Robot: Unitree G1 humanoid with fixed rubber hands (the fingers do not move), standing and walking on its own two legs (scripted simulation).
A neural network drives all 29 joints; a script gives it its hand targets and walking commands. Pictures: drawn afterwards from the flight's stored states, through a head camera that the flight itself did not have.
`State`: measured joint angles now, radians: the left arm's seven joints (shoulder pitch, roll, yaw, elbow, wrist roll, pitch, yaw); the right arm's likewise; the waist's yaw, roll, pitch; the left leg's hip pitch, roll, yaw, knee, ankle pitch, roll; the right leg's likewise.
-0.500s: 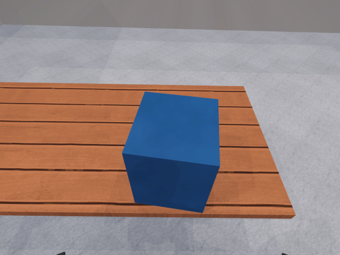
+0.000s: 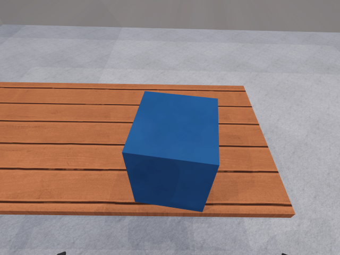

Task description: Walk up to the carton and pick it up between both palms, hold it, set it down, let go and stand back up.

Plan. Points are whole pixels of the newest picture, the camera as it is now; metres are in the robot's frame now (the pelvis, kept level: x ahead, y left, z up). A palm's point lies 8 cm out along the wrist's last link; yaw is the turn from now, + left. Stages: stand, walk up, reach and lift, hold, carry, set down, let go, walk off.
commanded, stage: stand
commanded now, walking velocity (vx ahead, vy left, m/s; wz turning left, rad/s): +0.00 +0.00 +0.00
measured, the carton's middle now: (174, 152) +0.39 -0.01 +0.00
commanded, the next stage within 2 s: none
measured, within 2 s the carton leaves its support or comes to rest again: neither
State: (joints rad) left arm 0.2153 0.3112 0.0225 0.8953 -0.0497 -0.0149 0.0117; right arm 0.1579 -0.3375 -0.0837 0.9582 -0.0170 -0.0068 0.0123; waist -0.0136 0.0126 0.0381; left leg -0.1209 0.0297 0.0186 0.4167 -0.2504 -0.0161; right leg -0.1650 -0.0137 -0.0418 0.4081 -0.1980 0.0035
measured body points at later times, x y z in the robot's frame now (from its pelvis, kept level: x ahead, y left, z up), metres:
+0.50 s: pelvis +0.00 +0.00 +0.00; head +0.01 +0.00 +0.45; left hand +0.11 +0.29 -0.12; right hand +0.10 -0.30 -0.12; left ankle -0.01 +0.13 -0.74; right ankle +0.02 -0.12 -0.74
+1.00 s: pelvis +0.00 +0.00 +0.00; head +0.01 +0.00 +0.45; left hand +0.11 +0.29 -0.12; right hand +0.10 -0.30 -0.12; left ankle -0.01 +0.13 -0.74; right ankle +0.02 -0.12 -0.74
